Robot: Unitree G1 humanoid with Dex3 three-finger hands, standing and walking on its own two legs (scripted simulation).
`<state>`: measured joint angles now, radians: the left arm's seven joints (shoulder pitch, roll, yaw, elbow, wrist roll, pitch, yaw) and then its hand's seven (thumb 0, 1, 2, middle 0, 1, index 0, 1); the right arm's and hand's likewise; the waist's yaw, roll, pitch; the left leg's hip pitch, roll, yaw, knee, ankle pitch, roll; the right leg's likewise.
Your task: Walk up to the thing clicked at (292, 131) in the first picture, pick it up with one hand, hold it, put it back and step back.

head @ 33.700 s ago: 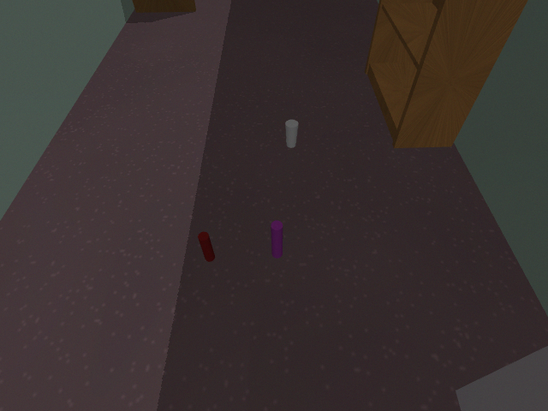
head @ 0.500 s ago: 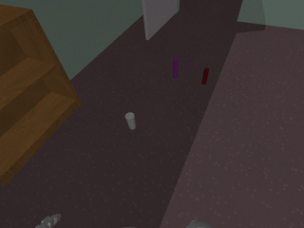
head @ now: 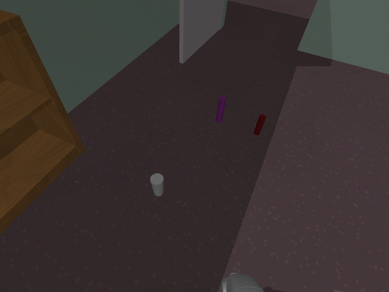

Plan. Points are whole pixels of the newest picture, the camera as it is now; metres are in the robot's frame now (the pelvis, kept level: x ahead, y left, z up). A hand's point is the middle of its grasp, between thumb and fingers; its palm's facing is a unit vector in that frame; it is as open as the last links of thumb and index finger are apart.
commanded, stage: walk up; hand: left
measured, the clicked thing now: (157, 185) +0.73 +0.18 -0.69
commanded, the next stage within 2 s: none
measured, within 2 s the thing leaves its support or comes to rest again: neither
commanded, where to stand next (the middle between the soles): +0.40 -0.02 m, yaw +1 degrees
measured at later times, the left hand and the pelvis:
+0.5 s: hand (93, 246) +0.23 +0.25 -0.13, palm faces -0.01 -0.92 -0.39, open 7.4 cm; pelvis +0.18 -0.02 +0.00, yaw +1 degrees
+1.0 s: hand (109, 188) +0.41 +0.26 -0.16, palm faces -0.04 -0.91 -0.41, open 7.4 cm; pelvis +0.33 -0.02 -0.02, yaw +1 degrees
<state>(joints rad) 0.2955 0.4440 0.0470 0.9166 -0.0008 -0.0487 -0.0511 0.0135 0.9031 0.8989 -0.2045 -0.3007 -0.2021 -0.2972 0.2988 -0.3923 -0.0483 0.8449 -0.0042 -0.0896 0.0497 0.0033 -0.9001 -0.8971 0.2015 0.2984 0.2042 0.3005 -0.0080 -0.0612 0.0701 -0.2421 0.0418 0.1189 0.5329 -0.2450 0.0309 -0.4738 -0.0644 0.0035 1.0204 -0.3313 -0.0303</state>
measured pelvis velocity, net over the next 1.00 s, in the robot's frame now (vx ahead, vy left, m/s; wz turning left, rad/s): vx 0.33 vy -0.02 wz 0.01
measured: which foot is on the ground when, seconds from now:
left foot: down 0.00-0.26, up 0.28-0.58, down 0.60-0.96, up 0.98-1.00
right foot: up 0.00-0.22, down 0.24-0.62, up 0.64-0.92, down 0.94-1.00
